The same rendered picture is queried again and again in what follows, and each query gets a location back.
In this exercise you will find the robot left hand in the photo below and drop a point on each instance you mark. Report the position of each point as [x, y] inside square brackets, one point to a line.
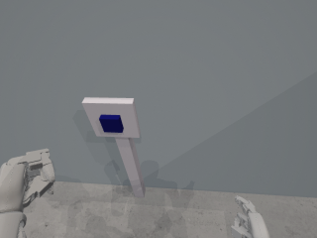
[35, 167]

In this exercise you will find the robot left forearm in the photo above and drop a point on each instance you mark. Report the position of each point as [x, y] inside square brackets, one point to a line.
[12, 224]

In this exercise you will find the button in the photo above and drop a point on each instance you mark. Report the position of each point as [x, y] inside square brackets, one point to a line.
[111, 123]

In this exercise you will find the robot right hand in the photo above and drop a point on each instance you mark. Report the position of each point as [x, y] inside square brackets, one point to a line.
[253, 222]

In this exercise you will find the panel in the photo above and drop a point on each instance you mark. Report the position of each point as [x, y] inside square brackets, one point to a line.
[126, 108]

